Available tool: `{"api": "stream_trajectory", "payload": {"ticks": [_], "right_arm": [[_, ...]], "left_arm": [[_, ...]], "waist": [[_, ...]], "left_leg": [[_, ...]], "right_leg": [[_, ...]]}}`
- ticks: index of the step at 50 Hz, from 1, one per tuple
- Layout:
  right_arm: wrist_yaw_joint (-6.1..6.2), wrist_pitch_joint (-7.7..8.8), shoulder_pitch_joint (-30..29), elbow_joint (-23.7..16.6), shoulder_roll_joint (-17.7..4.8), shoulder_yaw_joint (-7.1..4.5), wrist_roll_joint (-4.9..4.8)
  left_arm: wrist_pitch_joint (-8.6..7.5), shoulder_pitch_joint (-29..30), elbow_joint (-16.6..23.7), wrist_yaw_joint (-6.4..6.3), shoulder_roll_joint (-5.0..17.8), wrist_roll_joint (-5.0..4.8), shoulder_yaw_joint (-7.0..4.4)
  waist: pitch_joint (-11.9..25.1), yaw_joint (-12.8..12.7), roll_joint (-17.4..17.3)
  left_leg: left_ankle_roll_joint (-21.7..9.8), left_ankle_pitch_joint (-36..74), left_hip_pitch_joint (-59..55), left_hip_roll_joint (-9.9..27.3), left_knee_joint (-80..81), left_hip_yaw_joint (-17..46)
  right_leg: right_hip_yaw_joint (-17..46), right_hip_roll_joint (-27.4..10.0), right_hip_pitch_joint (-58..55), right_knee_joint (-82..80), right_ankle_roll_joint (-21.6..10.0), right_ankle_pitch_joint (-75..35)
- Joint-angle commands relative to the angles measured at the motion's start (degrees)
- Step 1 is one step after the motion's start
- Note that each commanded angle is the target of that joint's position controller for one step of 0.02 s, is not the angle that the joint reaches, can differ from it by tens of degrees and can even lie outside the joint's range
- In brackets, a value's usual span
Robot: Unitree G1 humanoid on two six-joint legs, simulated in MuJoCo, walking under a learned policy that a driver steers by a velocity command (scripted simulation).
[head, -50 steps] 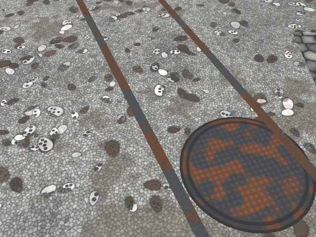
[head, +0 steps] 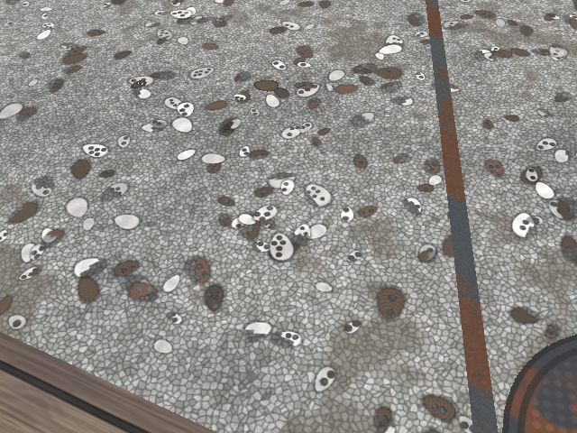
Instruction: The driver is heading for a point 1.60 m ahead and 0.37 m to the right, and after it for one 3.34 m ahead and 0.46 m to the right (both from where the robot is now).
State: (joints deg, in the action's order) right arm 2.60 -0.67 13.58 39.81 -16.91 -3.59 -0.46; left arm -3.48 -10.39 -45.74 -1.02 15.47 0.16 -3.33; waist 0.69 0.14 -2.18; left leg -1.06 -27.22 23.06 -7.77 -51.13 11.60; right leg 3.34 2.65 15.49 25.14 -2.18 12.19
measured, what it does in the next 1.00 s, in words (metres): walks ahead, turning right: left foot, then right foot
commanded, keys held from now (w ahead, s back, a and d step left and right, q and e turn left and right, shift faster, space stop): w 0.26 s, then w+e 0.74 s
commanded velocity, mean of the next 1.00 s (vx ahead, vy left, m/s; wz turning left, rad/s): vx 0.43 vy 0.00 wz -0.23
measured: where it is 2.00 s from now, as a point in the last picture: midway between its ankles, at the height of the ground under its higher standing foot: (389, 291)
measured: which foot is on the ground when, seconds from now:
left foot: up 0.00-0.34, down 0.36-0.90, up 0.92-1.00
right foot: down 0.00-0.36, up 0.38-0.86, down 0.88-1.00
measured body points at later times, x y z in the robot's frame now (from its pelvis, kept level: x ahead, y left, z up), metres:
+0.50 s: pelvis +0.16 +0.07 +0.00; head +0.18 +0.08 +0.45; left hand +0.22 +0.34 -0.13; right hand +0.29 -0.20 -0.09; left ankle +0.16 +0.16 -0.74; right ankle +0.10 -0.09 -0.66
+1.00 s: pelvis +0.41 -0.01 -0.02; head +0.46 -0.02 +0.43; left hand +0.66 +0.19 -0.11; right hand +0.41 -0.30 -0.13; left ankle +0.32 +0.18 -0.63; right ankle +0.46 -0.08 -0.74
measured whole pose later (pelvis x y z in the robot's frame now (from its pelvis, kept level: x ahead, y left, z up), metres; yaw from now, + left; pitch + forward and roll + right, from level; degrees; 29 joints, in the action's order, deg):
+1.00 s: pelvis +0.41 -0.01 -0.02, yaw -20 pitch +2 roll +0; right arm 0.3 6.4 16.0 43.2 -15.9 -2.0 -0.9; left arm -3.2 -10.3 -36.9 2.7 16.9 -1.0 -3.6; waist -3.6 1.0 0.2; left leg -0.7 -23.7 19.8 2.2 -72.5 2.3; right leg -1.5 6.6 23.6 32.3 -7.0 10.3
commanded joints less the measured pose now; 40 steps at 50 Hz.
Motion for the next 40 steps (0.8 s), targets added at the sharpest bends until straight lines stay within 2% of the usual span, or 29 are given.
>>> {"api": "stream_trajectory", "payload": {"ticks": [1,3,8,13,14,15,16,17,18,19,20,21,22,23,25,26,28,31,34,38,40], "right_arm": [[-0.69,1.80,2.9,-1.9,-5.5,-1.53,0.83],[-1.67,3.24,0.9,-2.1,-3.8,-0.96,0.51],[-2.00,5.36,-7.2,-5.1,-1.2,0.34,-0.08],[-3.12,6.15,-9.7,-6.2,-1.9,0.45,-1.16],[-3.31,6.36,-10.1,-6.6,-2.1,0.40,-1.32],[-3.46,6.64,-9.0,-6.5,-2.5,0.21,-1.43],[-3.48,6.85,-6.3,-5.7,-2.9,-0.15,-1.38],[-3.15,6.87,-1.9,-4.2,-4.2,-0.91,-1.36],[-2.40,6.86,5.4,-2.9,-6.5,-1.97,-1.12],[-1.62,6.51,14.5,-2.1,-11.7,-3.25,0.48],[-2.32,6.40,17.0,-1.0,-14.3,-4.06,1.06],[-2.84,6.84,13.7,-1.2,-8.8,-2.50,0.72],[-3.09,7.04,10.0,-1.7,-5.2,-1.45,0.32],[-3.31,7.11,6.2,-2.1,-3.9,-1.00,0.25],[-3.51,7.41,3.4,-1.5,-2.6,-0.77,0.65],[-3.54,7.78,3.4,-1.0,-2.6,-0.94,0.83],[-3.38,8.27,4.1,0.1,-2.9,-1.21,0.98],[-2.79,8.15,4.6,1.7,-3.7,-1.38,1.08],[-2.13,7.71,5.4,3.0,-5.2,-1.55,0.76],[-1.60,6.36,9.0,5.4,-6.9,-1.76,-0.01],[-1.27,5.43,8.5,5.6,-8.5,-2.00,-0.04]], "left_arm": [[-1.16,-0.7,3.0,-0.11,6.6,-0.85,-1.19],[-1.73,-3.7,1.9,-0.09,7.0,-0.48,-1.09],[-2.20,-8.4,1.2,0.27,8.8,-0.81,-1.27],[-1.71,-10.8,0.9,1.24,10.9,-1.62,-1.45],[-1.47,-11.3,0.8,1.41,10.8,-1.93,-1.35],[-1.14,-11.0,0.8,1.48,10.8,-2.18,-1.26],[-0.78,-10.4,1.0,1.46,10.7,-2.36,-1.11],[-0.61,-10.4,1.1,1.45,9.6,-2.13,-0.68],[-0.85,-8.9,1.8,1.52,7.1,-1.56,0.23],[-1.48,-7.8,4.2,1.56,1.2,-0.64,2.02],[-2.51,-10.7,5.4,1.03,2.7,-2.12,1.53],[-2.51,-10.0,4.5,0.85,8.0,-3.14,-0.03],[-2.15,-8.6,4.2,1.18,8.4,-3.29,-0.39],[-1.64,-8.3,3.5,1.20,7.4,-2.74,-0.41],[-0.60,-8.0,3.1,1.59,5.7,-2.05,-0.57],[-0.25,-8.3,3.0,1.84,4.5,-2.01,-0.41],[0.26,-7.7,3.5,1.99,3.6,-1.93,-0.43],[0.27,-2.7,6.0,2.05,2.9,-1.67,-0.26],[-0.02,3.7,8.6,3.24,1.7,-1.23,0.40],[-0.30,10.9,12.7,5.15,1.0,-1.59,0.93],[-0.24,11.1,14.2,5.77,2.2,-1.70,0.41]], "waist": [[-1.3,0.1,9.2],[-2.3,-1.1,8.6],[-2.5,-4.7,9.4],[-3.3,-5.3,10.4],[-3.7,-5.0,10.2],[-3.7,-3.6,9.8],[-3.0,-1.4,9.0],[-1.1,0.9,8.1],[2.7,4.9,6.6],[10.2,8.5,-5.6],[11.2,6.8,-15.6],[5.4,5.8,-8.9],[1.1,4.2,-7.5],[-0.7,2.6,-5.1],[-3.1,0.8,-4.8],[-2.8,0.3,-4.5],[-2.8,-0.1,-3.0],[-4.9,0.5,-1.9],[-6.4,2.4,-1.1],[-8.1,4.3,-0.3],[-6.1,2.8,-1.5]], "left_leg": [[2.6,5.8,16.3,6.2,-9.9,-2.2],[2.9,11.2,15.8,8.4,-9.8,-6.8],[2.6,16.0,14.3,10.7,5.2,-10.2],[1.1,15.4,5.2,9.4,16.5,-12.3],[0.4,15.2,3.1,9.1,18.5,-12.2],[-0.3,15.9,-0.2,8.8,21.3,-12.1],[-0.9,17.8,-5.5,8.0,24.8,-12.5],[-1.5,18.1,-13.5,7.3,26.8,-13.0],[-3.0,17.5,-25.0,11.3,27.5,-8.7],[-7.3,11.3,-40.4,25.4,30.3,7.6],[-13.5,2.1,-39.4,33.6,36.3,25.6],[-13.0,-1.5,-34.2,31.7,37.3,21.9],[-10.9,0.4,-30.1,28.4,38.4,14.7],[-9.5,5.7,-26.6,25.6,39.8,8.7],[-7.7,19.3,-21.4,21.9,41.5,-1.0],[-7.7,25.6,-20.4,21.2,41.6,-4.1],[-8.2,33.9,-20.1,21.0,41.9,-8.7],[-8.2,36.6,-19.9,20.8,43.0,-13.1],[-7.0,36.5,-19.9,20.6,43.7,-17.5],[-6.3,42.1,-26.6,23.1,40.9,-20.2],[-5.5,56.7,-29.2,23.6,35.9,-22.0]], "right_leg": [[21.7,-16.1,-10.8,-16.1,-8.5,18.8],[16.5,-14.1,-9.3,-17.7,-8.9,12.4],[11.8,-14.0,-10.9,-18.2,-10.1,3.5],[10.3,-15.4,-7.4,-16.4,-10.2,3.6],[11.4,-15.8,-6.5,-15.6,-10.2,3.8],[12.2,-16.1,-5.6,-14.3,-9.7,3.7],[12.3,-15.4,-3.9,-12.2,-8.7,3.1],[11.5,-13.7,-1.2,-8.5,-7.4,0.5],[8.6,-10.2,4.7,0.8,-4.7,-1.7],[1.4,-3.4,17.9,22.3,-0.5,8.6],[2.1,-0.7,28.1,35.7,0.1,20.0],[6.0,-4.2,30.7,42.3,-0.5,16.3],[5.9,-5.5,31.6,43.1,-1.0,11.0],[5.2,-6.8,30.5,42.1,-0.6,6.6],[4.4,-8.2,27.6,41.1,0.0,0.4],[3.9,-8.0,27.0,41.9,0.4,-1.8],[4.3,-7.8,28.2,41.4,1.2,-4.9],[4.1,-7.2,29.9,32.3,1.9,-11.0],[-0.5,-6.8,27.0,21.1,1.1,-17.4],[-4.7,-6.3,27.9,13.8,-1.3,-14.4],[-7.8,-3.9,23.9,12.2,-3.3,-9.4]]}}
